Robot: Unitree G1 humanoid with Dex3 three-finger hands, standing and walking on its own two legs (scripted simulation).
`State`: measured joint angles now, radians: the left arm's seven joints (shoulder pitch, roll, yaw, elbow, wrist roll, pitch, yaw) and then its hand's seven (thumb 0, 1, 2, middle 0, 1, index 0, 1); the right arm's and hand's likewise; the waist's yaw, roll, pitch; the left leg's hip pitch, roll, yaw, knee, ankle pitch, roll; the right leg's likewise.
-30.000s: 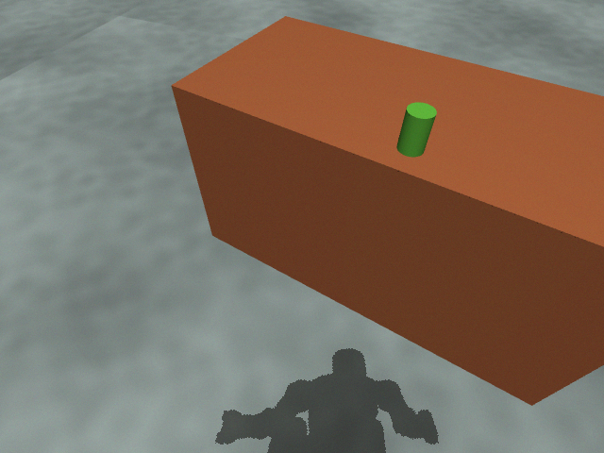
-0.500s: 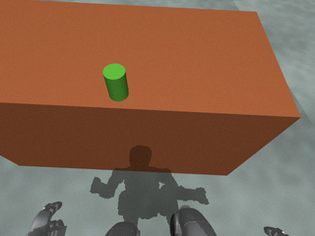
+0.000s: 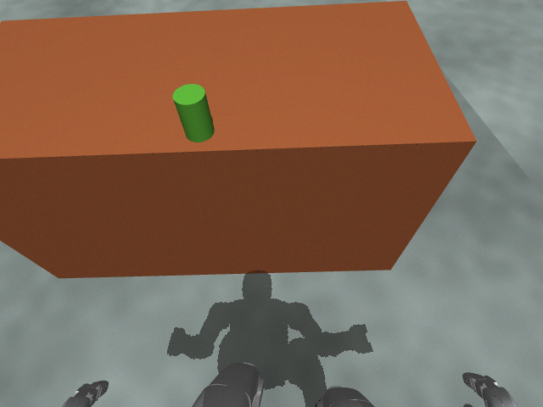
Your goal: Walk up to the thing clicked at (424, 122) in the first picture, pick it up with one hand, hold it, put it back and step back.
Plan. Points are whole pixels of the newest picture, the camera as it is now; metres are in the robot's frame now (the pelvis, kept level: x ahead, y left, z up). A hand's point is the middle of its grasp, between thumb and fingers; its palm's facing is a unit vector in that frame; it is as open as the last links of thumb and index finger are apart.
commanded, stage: step back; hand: left
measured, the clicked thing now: (194, 114) +0.65 +0.20 -0.01
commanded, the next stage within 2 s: none
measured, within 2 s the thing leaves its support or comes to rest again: neither
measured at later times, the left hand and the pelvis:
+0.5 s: hand out of the picture -0.08 +0.28 -0.16, palm faces -0.04 -0.92 -0.39, open 7.4 cm; pelvis -0.16 +0.01 -0.01, yaw -2 degrees
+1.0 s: hand out of the picture -0.23 +0.28 -0.15, palm faces +0.04 -0.92 -0.38, open 7.4 cm; pelvis -0.33 +0.01 +0.00, yaw +3 degrees
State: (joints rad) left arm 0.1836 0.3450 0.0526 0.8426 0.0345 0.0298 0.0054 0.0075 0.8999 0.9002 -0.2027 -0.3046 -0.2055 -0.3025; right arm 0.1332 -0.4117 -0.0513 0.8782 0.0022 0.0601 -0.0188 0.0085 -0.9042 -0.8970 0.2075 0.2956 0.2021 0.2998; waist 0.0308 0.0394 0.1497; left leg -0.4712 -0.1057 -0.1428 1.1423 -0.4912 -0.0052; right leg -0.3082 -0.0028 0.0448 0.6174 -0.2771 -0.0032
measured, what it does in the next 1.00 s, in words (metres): walks backwards: left foot, then right foot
